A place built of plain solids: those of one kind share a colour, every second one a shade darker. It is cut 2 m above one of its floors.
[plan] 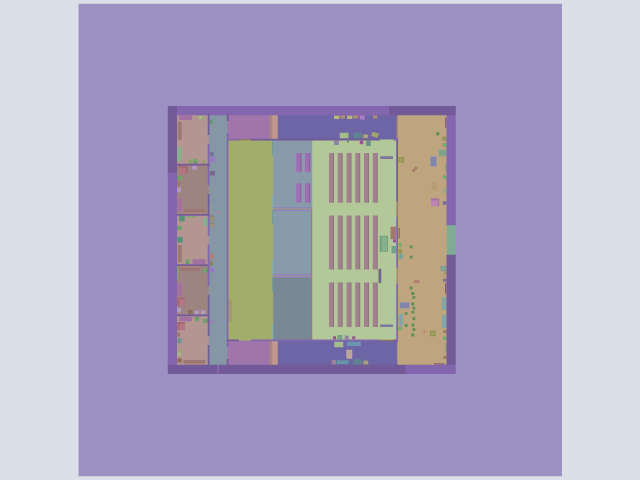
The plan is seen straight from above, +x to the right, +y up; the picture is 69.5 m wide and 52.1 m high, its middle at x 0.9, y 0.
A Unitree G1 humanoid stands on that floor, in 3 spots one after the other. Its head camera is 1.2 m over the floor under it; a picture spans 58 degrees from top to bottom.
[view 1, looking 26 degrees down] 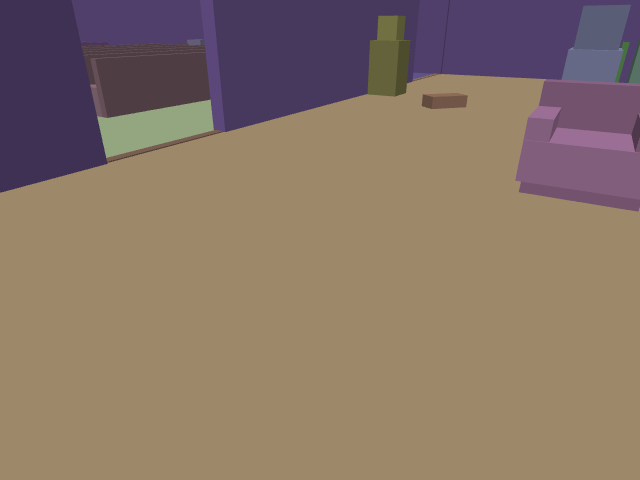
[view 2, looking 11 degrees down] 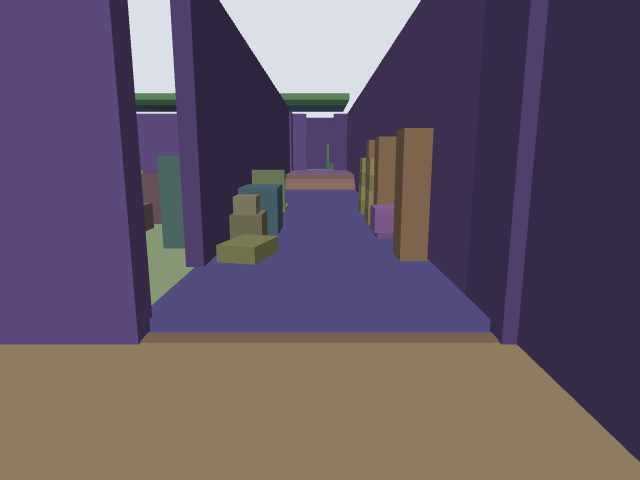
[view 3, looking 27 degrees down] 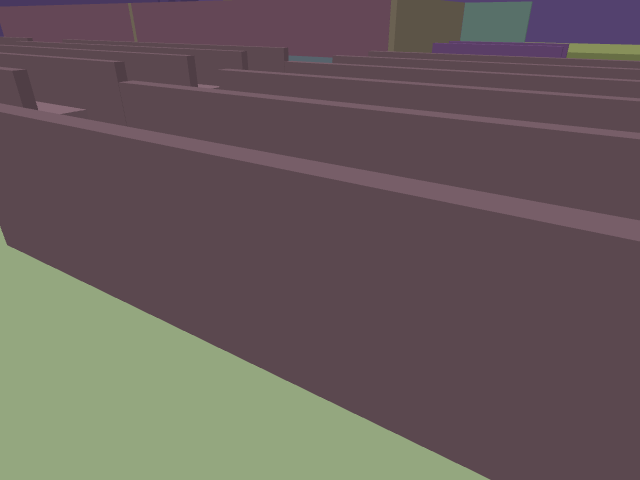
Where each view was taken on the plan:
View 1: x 13.33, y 0.00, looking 121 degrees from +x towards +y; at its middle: floor_foyer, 2.74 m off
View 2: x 12.01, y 12.28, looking -180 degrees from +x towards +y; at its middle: floor_promenade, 6.29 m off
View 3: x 8.13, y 6.85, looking -148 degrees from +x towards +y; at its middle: seats_parterre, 1.26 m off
